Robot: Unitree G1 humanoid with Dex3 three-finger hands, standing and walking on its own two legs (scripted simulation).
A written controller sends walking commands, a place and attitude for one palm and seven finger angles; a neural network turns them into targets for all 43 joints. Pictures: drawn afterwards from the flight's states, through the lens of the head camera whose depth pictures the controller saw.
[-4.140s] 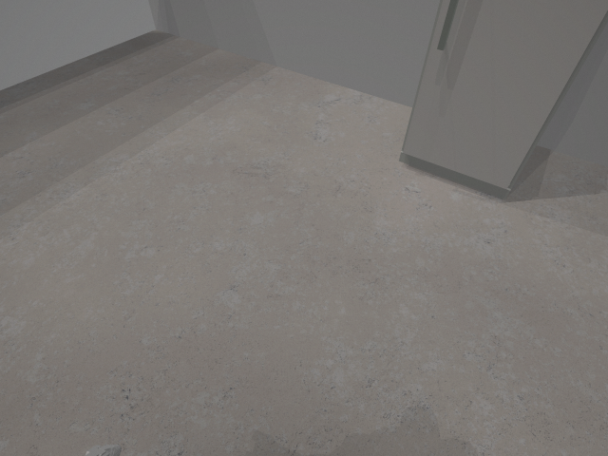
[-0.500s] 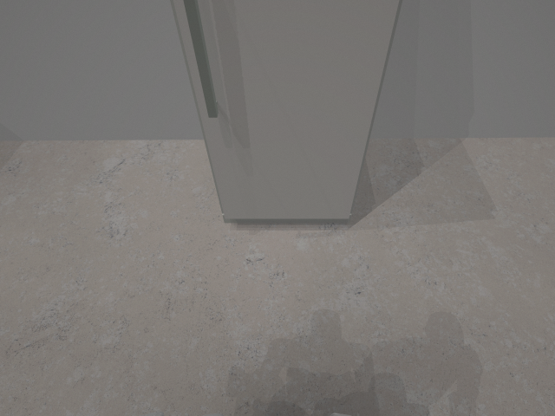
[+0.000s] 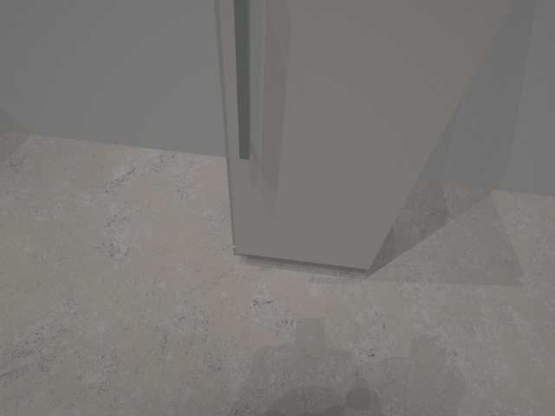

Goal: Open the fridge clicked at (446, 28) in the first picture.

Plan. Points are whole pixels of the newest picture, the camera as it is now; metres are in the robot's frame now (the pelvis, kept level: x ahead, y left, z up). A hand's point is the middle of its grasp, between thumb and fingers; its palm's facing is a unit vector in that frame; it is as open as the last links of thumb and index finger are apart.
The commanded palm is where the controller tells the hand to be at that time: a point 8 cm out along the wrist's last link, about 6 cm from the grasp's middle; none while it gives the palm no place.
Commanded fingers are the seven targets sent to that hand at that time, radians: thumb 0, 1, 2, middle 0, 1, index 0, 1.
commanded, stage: take the last steps up to it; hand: left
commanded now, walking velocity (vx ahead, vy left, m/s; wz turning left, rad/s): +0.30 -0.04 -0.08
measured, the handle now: (245, 60) +0.74 +0.14 +0.13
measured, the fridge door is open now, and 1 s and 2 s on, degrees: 0 0 0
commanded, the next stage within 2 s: come to a stop and stand still in 0.58 s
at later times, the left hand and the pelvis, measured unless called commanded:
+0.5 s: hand (206, 378) +0.20 +0.13 -0.16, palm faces +0.03 -0.98 -0.22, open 7.3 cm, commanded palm none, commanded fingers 0.00 0.90 0.90 -0.20 -0.30 -0.20 -0.30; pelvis +0.17 -0.05 +0.01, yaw -1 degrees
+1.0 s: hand (211, 309) +0.33 +0.15 -0.17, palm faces +0.01 -0.97 -0.25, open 7.4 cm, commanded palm none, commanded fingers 0.00 0.90 0.90 -0.20 -0.30 -0.20 -0.30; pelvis +0.27 -0.04 +0.00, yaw -2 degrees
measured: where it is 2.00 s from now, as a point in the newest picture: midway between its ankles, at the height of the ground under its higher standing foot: outside the picture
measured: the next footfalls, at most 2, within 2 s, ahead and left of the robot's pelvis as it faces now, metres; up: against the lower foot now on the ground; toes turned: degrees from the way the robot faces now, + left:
right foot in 0.30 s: +0.20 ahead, -0.16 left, +0.00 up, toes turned -10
left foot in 0.66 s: +0.34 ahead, +0.08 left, +0.00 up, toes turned +8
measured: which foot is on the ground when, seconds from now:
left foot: down 0.00-0.30, up 0.32-0.64, down 0.66-1.00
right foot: up 0.00-0.28, down 0.30-0.68, up 0.70-1.00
